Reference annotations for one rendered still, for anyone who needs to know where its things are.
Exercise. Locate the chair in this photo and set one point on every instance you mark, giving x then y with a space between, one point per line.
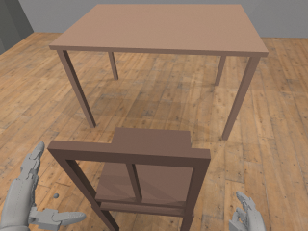
146 171

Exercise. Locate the right robot hand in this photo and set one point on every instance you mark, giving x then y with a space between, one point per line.
252 219

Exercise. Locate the left robot hand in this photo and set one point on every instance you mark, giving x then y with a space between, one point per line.
18 210

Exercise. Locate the table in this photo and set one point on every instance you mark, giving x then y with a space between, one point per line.
178 29

